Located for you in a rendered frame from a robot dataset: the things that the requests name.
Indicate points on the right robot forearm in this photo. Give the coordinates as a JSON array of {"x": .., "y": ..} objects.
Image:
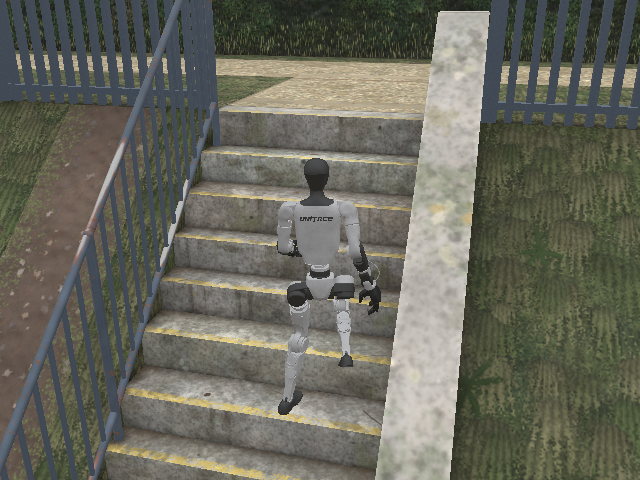
[{"x": 363, "y": 270}]

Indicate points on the right robot hand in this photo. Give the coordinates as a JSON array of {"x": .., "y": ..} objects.
[{"x": 375, "y": 295}]

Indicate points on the left robot hand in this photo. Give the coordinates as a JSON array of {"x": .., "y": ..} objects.
[{"x": 297, "y": 254}]

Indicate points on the right robot foot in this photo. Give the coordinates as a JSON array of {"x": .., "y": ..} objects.
[{"x": 346, "y": 361}]

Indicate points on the robot left thigh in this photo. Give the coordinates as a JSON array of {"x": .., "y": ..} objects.
[{"x": 300, "y": 314}]

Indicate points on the robot right upper arm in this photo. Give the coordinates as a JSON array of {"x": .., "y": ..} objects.
[{"x": 352, "y": 228}]

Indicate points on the robot left upper arm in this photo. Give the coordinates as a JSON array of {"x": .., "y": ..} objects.
[{"x": 285, "y": 214}]

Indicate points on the left robot forearm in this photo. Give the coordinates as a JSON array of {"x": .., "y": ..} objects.
[{"x": 292, "y": 252}]

